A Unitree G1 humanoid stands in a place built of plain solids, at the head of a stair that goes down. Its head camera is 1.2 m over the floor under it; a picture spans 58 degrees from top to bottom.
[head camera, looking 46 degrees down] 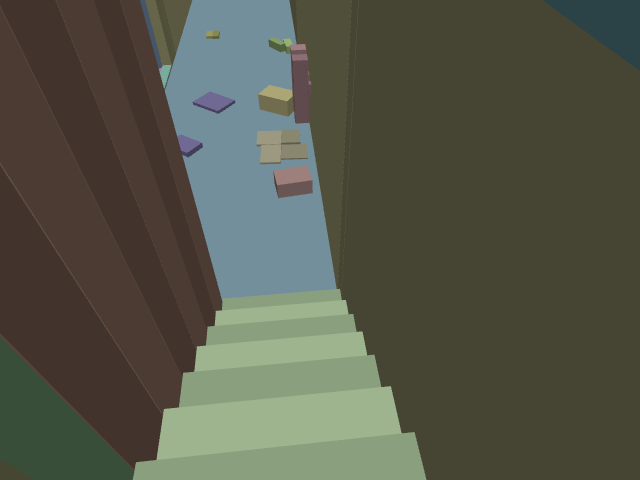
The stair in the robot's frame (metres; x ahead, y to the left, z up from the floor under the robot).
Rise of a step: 0.19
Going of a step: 0.24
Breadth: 0.85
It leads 6 degrees to the left of straight ahead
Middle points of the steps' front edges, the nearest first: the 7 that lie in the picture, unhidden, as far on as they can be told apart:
0.47 0.13 -0.19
0.70 0.15 -0.38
0.94 0.18 -0.56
1.18 0.20 -0.75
1.42 0.23 -0.94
1.66 0.25 -1.13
1.90 0.28 -1.32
